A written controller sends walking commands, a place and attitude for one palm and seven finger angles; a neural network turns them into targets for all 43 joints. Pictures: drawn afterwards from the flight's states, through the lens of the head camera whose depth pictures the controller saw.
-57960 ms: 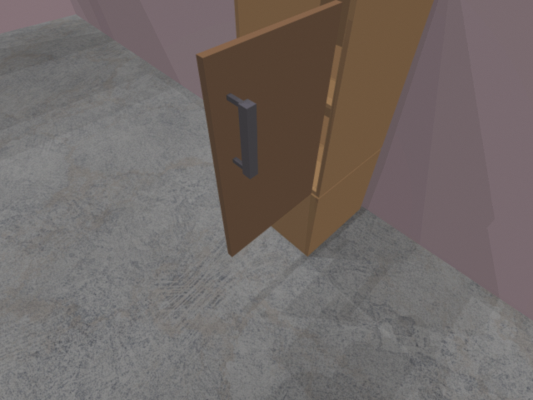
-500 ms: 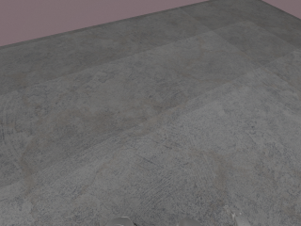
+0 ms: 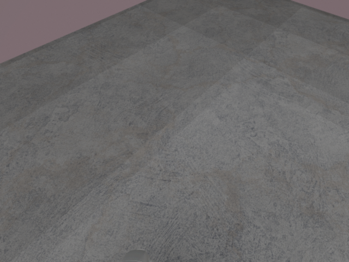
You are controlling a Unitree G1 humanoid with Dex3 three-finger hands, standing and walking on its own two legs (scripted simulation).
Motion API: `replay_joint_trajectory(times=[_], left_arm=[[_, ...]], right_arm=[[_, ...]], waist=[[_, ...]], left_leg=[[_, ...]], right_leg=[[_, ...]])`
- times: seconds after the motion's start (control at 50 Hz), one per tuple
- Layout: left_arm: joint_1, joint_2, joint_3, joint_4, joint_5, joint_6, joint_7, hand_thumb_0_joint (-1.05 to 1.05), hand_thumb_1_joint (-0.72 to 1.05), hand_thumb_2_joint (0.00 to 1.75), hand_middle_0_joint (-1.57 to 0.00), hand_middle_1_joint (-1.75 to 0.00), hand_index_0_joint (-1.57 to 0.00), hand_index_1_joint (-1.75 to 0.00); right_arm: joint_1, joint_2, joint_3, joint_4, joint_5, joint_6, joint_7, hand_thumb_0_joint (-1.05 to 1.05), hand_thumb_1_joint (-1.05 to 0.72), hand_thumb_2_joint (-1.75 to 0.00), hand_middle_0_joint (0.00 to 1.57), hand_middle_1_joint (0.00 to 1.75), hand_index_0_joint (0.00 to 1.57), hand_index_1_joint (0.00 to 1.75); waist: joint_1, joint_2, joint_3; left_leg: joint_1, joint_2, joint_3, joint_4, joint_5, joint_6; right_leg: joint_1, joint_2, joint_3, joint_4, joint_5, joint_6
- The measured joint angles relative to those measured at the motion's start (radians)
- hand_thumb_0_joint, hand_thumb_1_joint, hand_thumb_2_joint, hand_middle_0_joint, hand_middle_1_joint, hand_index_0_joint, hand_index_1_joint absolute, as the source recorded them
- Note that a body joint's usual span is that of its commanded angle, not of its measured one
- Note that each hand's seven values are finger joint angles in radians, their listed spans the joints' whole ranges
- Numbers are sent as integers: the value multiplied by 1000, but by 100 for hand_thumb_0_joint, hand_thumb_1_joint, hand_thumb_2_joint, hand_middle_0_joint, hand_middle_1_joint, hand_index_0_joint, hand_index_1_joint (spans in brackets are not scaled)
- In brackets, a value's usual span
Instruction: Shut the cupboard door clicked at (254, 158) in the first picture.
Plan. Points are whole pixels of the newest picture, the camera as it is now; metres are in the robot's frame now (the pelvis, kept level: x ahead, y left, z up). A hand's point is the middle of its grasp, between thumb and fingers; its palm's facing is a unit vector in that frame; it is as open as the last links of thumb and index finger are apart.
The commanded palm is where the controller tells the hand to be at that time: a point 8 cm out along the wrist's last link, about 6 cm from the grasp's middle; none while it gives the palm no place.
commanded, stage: turn to face it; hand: left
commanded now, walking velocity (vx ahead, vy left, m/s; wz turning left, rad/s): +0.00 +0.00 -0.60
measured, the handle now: out of the picture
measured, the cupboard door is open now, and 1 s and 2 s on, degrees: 18 18 18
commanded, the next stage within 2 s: none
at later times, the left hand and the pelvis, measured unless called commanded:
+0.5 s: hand (115, 228) +0.21 +0.18 -0.15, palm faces -0.31 -0.90 -0.29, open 7.4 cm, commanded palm none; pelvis +0.02 +0.01 -0.01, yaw -19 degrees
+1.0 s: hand (122, 220) +0.23 +0.16 -0.17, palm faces -0.54 -0.82 -0.20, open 7.4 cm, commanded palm none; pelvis +0.05 +0.04 +0.00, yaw -36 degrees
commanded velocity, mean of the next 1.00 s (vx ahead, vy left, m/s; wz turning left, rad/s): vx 0.00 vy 0.00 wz -0.60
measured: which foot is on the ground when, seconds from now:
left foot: up 0.00-0.08, down 0.10-0.44, up 0.46-0.78, down 0.80-1.00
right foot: down 0.00-0.10, up 0.12-0.42, down 0.44-0.80, up 0.82-1.00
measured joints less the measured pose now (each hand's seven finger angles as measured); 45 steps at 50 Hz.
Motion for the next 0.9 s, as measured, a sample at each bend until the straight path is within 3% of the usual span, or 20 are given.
replay_joint_trajectory(times=[0.08, 0.12, 0.16, 0.22, 0.28, 0.38, 0.44, 0.46, 0.5, 0.56, 0.62, 0.68, 0.74, 0.78, 0.8, 0.84, 0.9], left_arm=[[-1, 26, 9, -1, -5, 18, -6, 0, 90, 90, -20, -30, -20, -30], [-7, 42, 14, -5, -12, 31, -10, 0, 90, 90, -20, -30, -20, -30], [-24, 63, 19, -6, -8, 41, -16, 0, 90, 90, -20, -30, -20, -30], [-53, 82, 27, -21, -7, 49, -29, 1, 90, 90, -20, -30, -20, -30], [-75, 86, 28, -45, -8, 52, -38, 1, 91, 90, -20, -30, -20, -30], [-104, 77, 18, -73, -7, 47, -44, 0, 91, 90, -20, -30, -19, -30], [-105, 74, 7, -91, -5, 29, -48, 0, 91, 90, -20, -30, -19, -30], [-105, 72, 5, -93, -2, 16, -44, 0, 91, 90, -20, -30, -19, -30], [-106, 52, -8, -88, -4, 2, -32, 0, 91, 90, -20, -30, -20, -30], [-89, 31, -19, -84, -7, 4, -18, 0, 90, 90, -20, -30, -20, -30], [-72, 22, -25, -72, -6, 10, -15, 0, 90, 90, -20, -30, -20, -30], [-58, 18, -27, -62, -3, 14, -17, 0, 90, 90, -20, -30, -20, -30], [-46, 21, -23, -53, -1, 19, -20, 0, 90, 90, -20, -30, -20, -30], [-37, 26, -18, -46, -4, 27, -21, 0, 90, 90, -21, -30, -20, -30], [-30, 26, -16, -47, -8, 33, -22, 0, 90, 90, -21, -30, -20, -30], [-38, 44, -7, -39, -11, 44, -26, 0, 90, 90, -20, -30, -20, -30], [-45, 64, 9, -30, -5, 54, -38, 1, 90, 90, -20, -30, -20, -30]], right_arm=[[-6, 3, 10, -33, 3, -20, 1, 1, -91, -90, 20, 30, 20, 30], [-5, 7, 17, -45, -7, -35, 0, 1, -90, -90, 20, 30, 20, 30], [-2, 20, 29, -54, -17, -41, 0, 1, -90, -90, 20, 30, 20, 30], [16, 30, 39, -62, -25, -39, 0, 1, -90, -90, 20, 30, 20, 30], [30, 28, 39, -55, -25, -35, 0, 1, -90, -90, 21, 30, 21, 30], [53, 8, 24, -40, -25, -28, 9, 1, -90, -90, 21, 30, 21, 30], [75, -13, 11, -33, -18, -19, 16, 1, -90, -90, 21, 30, 21, 30], [77, -22, 5, -30, -14, -13, 18, 1, -90, -90, 21, 30, 21, 30], [66, -46, -3, -20, -9, 12, 13, 1, -90, -90, 21, 30, 21, 30], [46, -58, -8, -14, -6, 24, 7, 1, -90, -90, 20, 30, 20, 30], [35, -53, -7, -28, -6, 19, 11, 1, -90, -90, 20, 30, 20, 30], [26, -42, -4, -44, -4, 13, 13, 1, -91, -90, 20, 30, 20, 30], [15, -29, 1, -57, 0, 5, 12, 1, -90, -90, 20, 30, 20, 30], [14, -21, 7, -68, 2, -9, 10, 1, -90, -90, 20, 30, 20, 30], [20, -23, 12, -77, -1, -21, 9, 1, -90, -90, 20, 30, 20, 30], [17, -6, 22, -78, -11, -32, 6, 1, -90, -90, 20, 30, 20, 30], [31, 16, 38, -80, -21, -35, 5, 1, -90, -90, 20, 30, 20, 30]], waist=[[1, -15, -8], [-1, -20, -13], [-2, -29, -8], [-5, -20, -2], [-7, 2, 1], [-26, 39, 4], [-34, 50, -4], [-32, 52, -8], [-35, 77, 1], [-36, 72, 6], [-37, 49, 4], [-31, 26, 1], [-19, 2, -3], [-15, -11, -10], [-16, -3, -20], [-14, -26, -12], [-10, -31, -5]], left_leg=[[87, 3, -9, -281, 140, 4], [95, 12, 10, -299, 190, 47], [108, 24, 41, -283, 162, 63], [148, 47, 70, -328, 166, 62], [181, 72, 103, -371, 181, 60], [200, 109, 161, -363, 164, 44], [182, 132, 193, -283, 116, 22], [153, 132, 183, -211, 53, 12], [76, 104, 96, -16, -57, 4], [-17, 58, 32, 178, -34, -9], [-50, 41, 20, 171, 21, -20], [-37, 28, 12, 73, 35, -22], [14, 10, 7, -80, 44, -16], [78, 1, 8, -239, 114, -8], [103, 10, 5, -316, 180, 15], [96, 13, 31, -286, 186, 57], [126, 39, 65, -305, 157, 70]], right_leg=[[-15, 9, 51, 50, -31, 28], [-63, 15, 54, 169, -131, 28], [-129, 16, 26, 376, -241, 33], [-186, -1, -34, 553, -245, 49], [-183, -23, -75, 521, -217, 58], [-109, -37, -104, 320, -177, 47], [-14, -41, -116, 100, -18, 22], [-10, -39, -107, 83, -25, 11], [-26, -23, -95, 117, -62, -2], [-13, -13, -62, 76, -44, -3], [0, -8, -30, 28, -12, -3], [1, -3, 2, 9, 1, 2], [-13, 4, 40, 21, -2, 14], [-34, 13, 66, 54, -16, 28], [-54, 27, 71, 83, -30, 32], [-116, 25, 61, 248, -178, 32], [-199, 13, -4, 514, -234, 43]])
